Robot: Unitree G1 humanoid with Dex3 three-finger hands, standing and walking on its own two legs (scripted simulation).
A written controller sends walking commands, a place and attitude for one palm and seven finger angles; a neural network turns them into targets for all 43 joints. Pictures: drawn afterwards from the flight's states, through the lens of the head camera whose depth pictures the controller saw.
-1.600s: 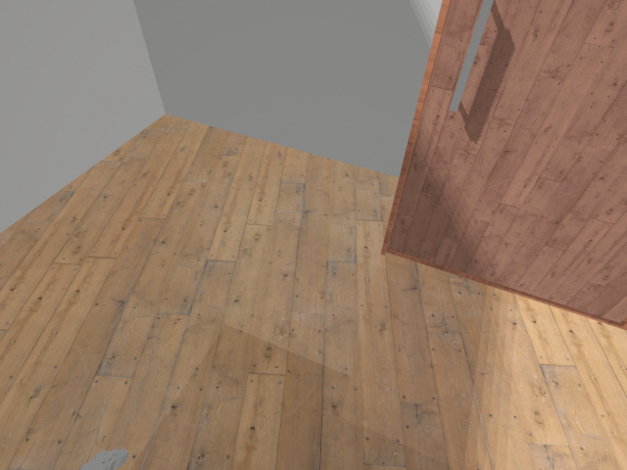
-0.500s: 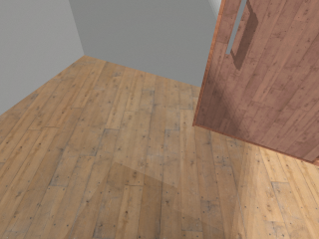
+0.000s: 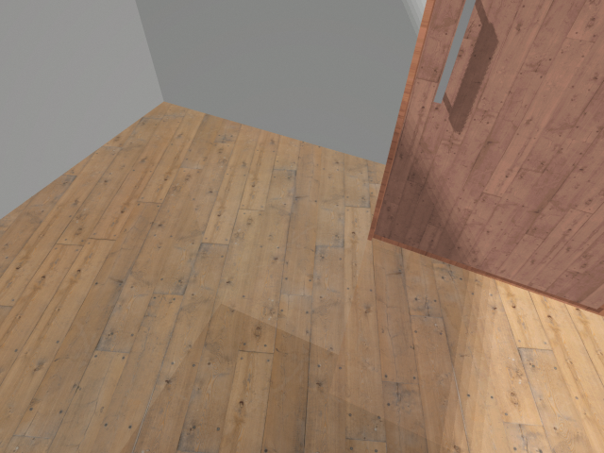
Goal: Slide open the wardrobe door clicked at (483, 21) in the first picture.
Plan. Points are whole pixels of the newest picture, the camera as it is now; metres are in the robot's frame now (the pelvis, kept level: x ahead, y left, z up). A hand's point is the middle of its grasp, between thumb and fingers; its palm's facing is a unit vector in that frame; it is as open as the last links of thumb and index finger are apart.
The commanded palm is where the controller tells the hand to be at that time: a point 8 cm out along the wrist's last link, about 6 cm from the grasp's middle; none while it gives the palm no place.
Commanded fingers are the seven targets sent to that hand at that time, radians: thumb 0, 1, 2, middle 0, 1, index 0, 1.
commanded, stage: walk to a spot facing it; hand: left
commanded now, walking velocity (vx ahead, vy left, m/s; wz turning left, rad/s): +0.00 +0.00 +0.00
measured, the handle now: (454, 49) +1.05 -0.33 +0.08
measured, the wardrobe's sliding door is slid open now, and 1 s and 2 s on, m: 0.00 0.00 0.00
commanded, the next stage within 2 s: turn to face it in 1.46 s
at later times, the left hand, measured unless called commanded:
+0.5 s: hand out of the picture +0.06 +0.16 -0.18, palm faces -0.13 -0.96 -0.26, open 7.3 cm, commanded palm none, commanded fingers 0.00 0.90 0.90 -0.20 -0.30 -0.20 -0.30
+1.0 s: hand (224, 446) +0.17 +0.13 -0.18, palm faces -0.30 -0.93 -0.20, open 7.4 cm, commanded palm none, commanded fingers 0.00 0.90 0.90 -0.20 -0.30 -0.20 -0.30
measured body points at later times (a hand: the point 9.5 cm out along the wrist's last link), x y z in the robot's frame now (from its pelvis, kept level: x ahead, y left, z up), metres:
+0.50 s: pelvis +0.00 -0.04 -0.02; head +0.01 -0.07 +0.43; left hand +0.07 +0.21 -0.16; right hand +0.01 -0.30 -0.18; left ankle +0.00 +0.11 -0.70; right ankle -0.01 -0.11 -0.75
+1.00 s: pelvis +0.19 -0.06 -0.02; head +0.22 -0.06 +0.43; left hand +0.19 +0.18 -0.17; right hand +0.24 -0.32 -0.15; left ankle +0.32 +0.01 -0.73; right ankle -0.01 -0.11 -0.75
